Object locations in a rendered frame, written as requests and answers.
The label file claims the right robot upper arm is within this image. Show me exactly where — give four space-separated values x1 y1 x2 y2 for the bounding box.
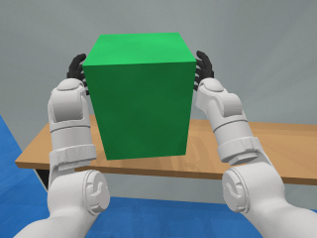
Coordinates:
222 162 317 238

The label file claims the left robot forearm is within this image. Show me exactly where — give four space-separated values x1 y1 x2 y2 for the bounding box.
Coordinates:
47 78 97 212

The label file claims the left robot hand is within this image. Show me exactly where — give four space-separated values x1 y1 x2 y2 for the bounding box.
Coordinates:
66 54 89 95

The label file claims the right robot forearm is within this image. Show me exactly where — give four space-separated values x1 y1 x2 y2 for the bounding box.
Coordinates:
195 77 285 194

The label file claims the left robot upper arm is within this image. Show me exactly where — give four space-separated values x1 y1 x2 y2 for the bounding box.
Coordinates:
13 170 111 238

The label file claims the table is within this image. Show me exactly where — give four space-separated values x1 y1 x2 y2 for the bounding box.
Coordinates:
15 114 317 190

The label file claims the carton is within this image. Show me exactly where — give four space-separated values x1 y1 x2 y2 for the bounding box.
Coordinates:
82 32 197 161

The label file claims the right robot hand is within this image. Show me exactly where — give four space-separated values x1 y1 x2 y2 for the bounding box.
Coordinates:
193 51 214 91

